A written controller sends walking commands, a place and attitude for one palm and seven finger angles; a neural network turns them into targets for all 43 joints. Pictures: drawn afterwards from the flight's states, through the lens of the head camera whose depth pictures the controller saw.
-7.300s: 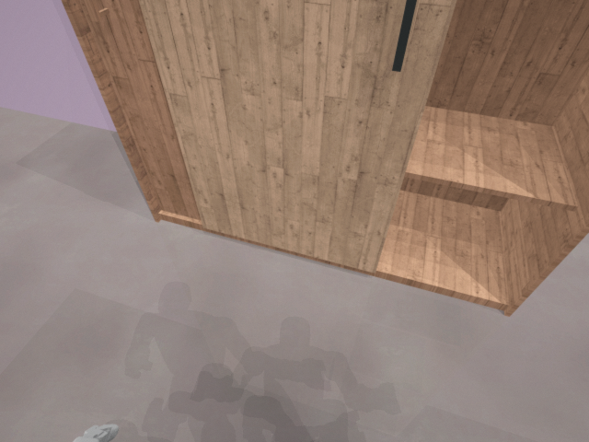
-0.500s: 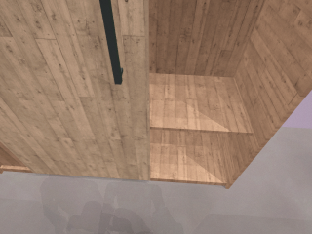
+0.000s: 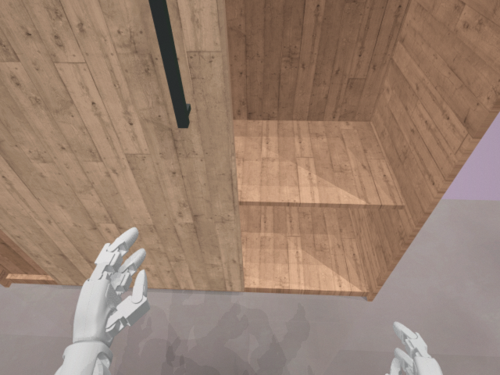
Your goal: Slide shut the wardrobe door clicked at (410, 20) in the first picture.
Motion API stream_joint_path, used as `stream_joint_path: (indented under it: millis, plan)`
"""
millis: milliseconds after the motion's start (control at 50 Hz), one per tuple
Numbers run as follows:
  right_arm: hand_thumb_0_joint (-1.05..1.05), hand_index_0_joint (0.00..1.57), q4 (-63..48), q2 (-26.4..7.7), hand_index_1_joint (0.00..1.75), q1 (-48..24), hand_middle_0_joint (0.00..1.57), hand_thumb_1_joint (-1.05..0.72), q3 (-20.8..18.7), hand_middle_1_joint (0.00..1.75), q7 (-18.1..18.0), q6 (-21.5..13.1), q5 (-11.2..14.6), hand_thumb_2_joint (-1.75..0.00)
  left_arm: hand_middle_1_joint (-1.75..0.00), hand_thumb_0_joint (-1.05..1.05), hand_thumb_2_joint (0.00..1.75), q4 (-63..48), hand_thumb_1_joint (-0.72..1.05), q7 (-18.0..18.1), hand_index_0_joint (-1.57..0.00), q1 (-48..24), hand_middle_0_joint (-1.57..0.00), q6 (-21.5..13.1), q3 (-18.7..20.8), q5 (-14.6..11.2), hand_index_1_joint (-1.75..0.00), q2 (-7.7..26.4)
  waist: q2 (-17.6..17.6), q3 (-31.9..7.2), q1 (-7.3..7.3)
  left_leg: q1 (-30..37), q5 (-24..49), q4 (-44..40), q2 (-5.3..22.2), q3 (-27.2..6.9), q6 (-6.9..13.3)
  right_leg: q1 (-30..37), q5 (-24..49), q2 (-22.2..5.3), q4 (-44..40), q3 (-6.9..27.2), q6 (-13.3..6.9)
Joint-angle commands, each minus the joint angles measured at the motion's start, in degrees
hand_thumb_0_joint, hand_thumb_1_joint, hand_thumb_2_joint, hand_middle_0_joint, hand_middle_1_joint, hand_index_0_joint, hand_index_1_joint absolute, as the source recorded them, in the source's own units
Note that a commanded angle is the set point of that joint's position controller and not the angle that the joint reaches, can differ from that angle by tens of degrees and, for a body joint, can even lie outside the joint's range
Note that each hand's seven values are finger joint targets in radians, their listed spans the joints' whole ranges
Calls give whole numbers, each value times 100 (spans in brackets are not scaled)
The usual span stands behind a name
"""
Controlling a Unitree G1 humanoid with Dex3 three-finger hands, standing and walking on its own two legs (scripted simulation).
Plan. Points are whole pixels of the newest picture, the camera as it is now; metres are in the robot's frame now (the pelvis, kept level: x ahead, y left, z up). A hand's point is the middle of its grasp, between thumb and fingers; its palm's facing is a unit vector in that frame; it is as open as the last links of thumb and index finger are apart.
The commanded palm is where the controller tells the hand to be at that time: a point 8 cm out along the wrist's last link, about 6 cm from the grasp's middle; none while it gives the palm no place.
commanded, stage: raise the hand with hooked fingers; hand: left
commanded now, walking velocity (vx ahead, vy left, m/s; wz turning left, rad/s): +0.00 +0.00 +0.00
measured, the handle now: (172, 50) +0.55 +0.15 +0.27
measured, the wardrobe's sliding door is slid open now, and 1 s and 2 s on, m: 0.50 0.50 0.50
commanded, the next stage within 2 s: move the hooked fingers beside the handle in 1.84 s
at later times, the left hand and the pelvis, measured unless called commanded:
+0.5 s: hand (99, 300) +0.20 +0.21 +0.10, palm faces -0.03 -1.00 -0.09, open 10.7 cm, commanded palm +0.16 +0.26 +0.11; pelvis -0.02 -0.01 -0.01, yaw +1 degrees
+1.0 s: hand (23, 231) +0.24 +0.26 +0.20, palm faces +0.08 -0.99 -0.12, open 13.5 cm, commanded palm +0.20 +0.30 +0.21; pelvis -0.01 +0.00 +0.02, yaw +1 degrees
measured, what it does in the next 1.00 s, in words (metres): stands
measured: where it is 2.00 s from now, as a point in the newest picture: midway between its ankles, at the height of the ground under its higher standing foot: outside the picture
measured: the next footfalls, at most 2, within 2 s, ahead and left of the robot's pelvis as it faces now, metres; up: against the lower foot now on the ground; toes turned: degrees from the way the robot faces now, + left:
none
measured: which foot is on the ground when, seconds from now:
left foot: down 0.00-1.00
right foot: down 0.00-1.00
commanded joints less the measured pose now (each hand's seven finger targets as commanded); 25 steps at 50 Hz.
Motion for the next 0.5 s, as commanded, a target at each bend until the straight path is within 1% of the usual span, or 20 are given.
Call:
stream_joint_path:
  millis: [0, 20, 60, 80, 100, 120, 160, 180, 200, 240, 260, 280, 320, 360, 380, 400, 420, 440, 460, 480]
  plan:
    - [0, 20, -1646, -690, 30, -743, 20, -90, -332, 30, 254, -182, 35, -90, -51, 0, 76, 132, 57, -1470, -22, 1632, -22, -1237, 1147, -321, -51, 958, -776, -12, 625, -1172, 643, 300, -351, 46, -18, 158, 442, 190, -37, 180, -240]
    - [0, 20, -1876, -659, 30, -863, 20, -90, -316, 30, 229, -79, 81, -90, -53, 0, 75, -124, 55, -1573, -22, 1645, -22, -1091, 1259, -375, -53, 1048, -574, -267, 700, -1163, 621, 333, -387, 157, 32, 320, 432, 167, -54, 293, -212]
    - [0, 20, -2218, -597, 30, -977, 20, -90, -245, 30, 128, 118, 155, -90, -55, 0, 73, -986, 50, -1565, -23, 1132, -23, -685, 1165, -583, -55, 980, -352, -466, 612, -1041, 605, 345, -394, 196, 94, 390, 415, 182, -119, 369, -149]
    - [0, 20, -2249, -585, 30, -896, 20, -90, -235, 30, 84, 204, 145, -90, -57, 0, 72, -1331, 48, -1472, -23, 896, -23, -558, 1290, -662, -57, 1069, -312, -532, 589, -991, 596, 357, -372, 108, 94, 389, 313, 212, -123, 383, -140]
    - [0, 20, -2335, -556, 30, -839, 20, -90, -197, 30, 53, 230, 156, -90, -58, 0, 71, -1791, 46, -1368, -23, 613, -23, -510, 1171, -655, -58, 1001, 18, -628, 467, -840, 639, 373, -336, 99, 119, 310, 385, 240, -127, 390, -119]
    - [0, 20, -2282, -489, 30, -679, 20, -90, -182, 30, 26, 236, 134, -90, -60, 0, 70, -2006, 43, -1232, -23, 391, -23, -526, 1227, -633, -60, 1030, 87, -612, 367, -739, 693, 402, -285, 37, 133, 199, 477, 269, -130, 351, -96]
    - [0, 20, -2168, -473, 30, -423, 20, -90, -124, 30, -12, 191, 82, -90, -63, 0, 68, -2643, 39, -1065, -24, -242, -24, -764, 1073, -533, -63, 1048, 322, -745, 132, -431, 883, 458, -199, -84, 168, 42, 766, 352, -74, 256, -85]
    - [0, 20, -2078, -549, 30, -328, 20, -90, -62, 30, -31, 169, 42, -90, -64, 0, 67, -2796, 36, -1067, -24, -713, -24, -863, 970, -535, -64, 1137, 145, -558, -31, -446, 821, 496, -161, -190, 184, -96, 705, 405, -70, 237, -77]
    - [0, 20, -1977, -564, 30, -315, 20, -90, -46, 30, -56, 104, 61, -90, -66, 0, 66, -2806, 34, -1123, -24, -876, -24, -968, 855, -502, -66, 1098, 305, -569, -105, -330, 752, 492, -138, -225, 191, -166, 617, 402, -116, 243, -87]
    - [0, 20, -1828, -616, 30, -320, 20, -90, 35, 30, -99, -60, 106, -90, -69, 0, 64, -2641, 29, -1329, -24, -988, -24, -1031, 589, -520, -69, 1025, 453, -438, -202, -208, 517, 417, -107, -292, 194, -262, 375, 398, -231, 199, -80]
    - [0, 20, -1762, -646, 30, -362, 20, -90, 65, 30, -121, -136, 136, -90, -70, 0, 63, -2475, 27, -1434, -25, -1099, -25, -966, 601, -544, -70, 1113, 441, -369, -215, -213, 345, 355, -102, -326, 195, -253, 150, 387, -349, 224, -75]
    - [0, 20, -1710, -707, 30, -371, 20, -90, 110, 30, -150, -173, 161, -90, -72, 0, 62, -2155, 25, -1569, -25, -1240, -25, -787, 647, -566, -72, 1265, 295, -134, -232, -284, 216, 267, -100, -392, 209, -212, -22, 406, -461, 233, -83]
    - [0, 20, -1655, -735, 30, -469, 20, -90, 139, 30, -202, -253, 212, -90, -75, 0, 60, -1863, 20, -1745, -25, -1229, -25, -409, 949, -628, -75, 1515, 239, -299, -87, -263, 136, 107, -96, -387, 204, 78, -230, 326, -685, 318, -60]
    - [0, 20, -1660, -712, 30, -600, 20, -90, 185, 30, -233, -294, 231, -90, -78, 0, 58, -1612, 15, -1797, -25, -1059, -25, 31, 1266, -713, -78, 1690, 8, -425, 117, -231, 252, -94, -94, -398, 198, 417, -194, 285, -801, 280, -43]
    - [0, 20, -1648, -722, 30, -664, 20, -90, 204, 30, -230, -286, 233, -90, -80, 0, 57, -1347, 13, -1781, -25, -909, -25, 267, 1556, -769, -80, 1867, 14, -459, 257, -184, 361, -179, -101, -403, 188, 630, -135, 291, -836, 275, -64]
    - [0, 20, -1703, -657, 30, -718, 20, -90, 250, 30, -217, -297, 233, -90, -81, 0, 56, -1564, 11, -1780, -26, -919, -26, 389, 1596, -863, -81, 1799, 112, -565, 317, -116, 518, -250, -122, -377, 186, 782, 58, 256, -867, 254, -54]
    - [0, 20, -1691, -639, 30, -739, 20, -90, 254, 30, -220, -308, 229, -90, -82, 0, 55, -1570, 8, -1721, -26, -840, -26, 497, 1810, -914, -82, 1907, -34, -593, 383, -69, 614, -331, -105, -360, 171, 888, 166, 266, -887, 180, -45]
    - [0, 20, -1693, -607, 30, -780, 20, -90, 284, 30, -205, -331, 216, -90, -84, 0, 54, -1652, 6, -1666, -26, -805, -26, 555, 1829, -985, -84, 1820, -124, -483, 414, -69, 731, -418, -112, -366, 159, 943, 332, 281, -905, 118, -41]
    - [0, 20, -1692, -604, 30, -765, 20, -90, 287, 30, -185, -370, 211, -90, -86, 0, 53, -1812, 4, -1620, -26, -812, -26, 566, 1882, -1019, -86, 1819, -99, -551, 439, 25, 859, -478, -119, -348, 156, 1006, 523, 298, -900, 74, -39]
    - [0, 20, -1690, -616, 30, -778, 20, -90, 309, 30, -159, -398, 181, -90, -87, 0, 52, -1813, 1, -1594, -26, -782, -26, 610, 2042, -1064, -87, 1935, -128, -590, 523, 65, 1028, -535, -122, -355, 147, 1205, 707, 328, -897, 63, -66]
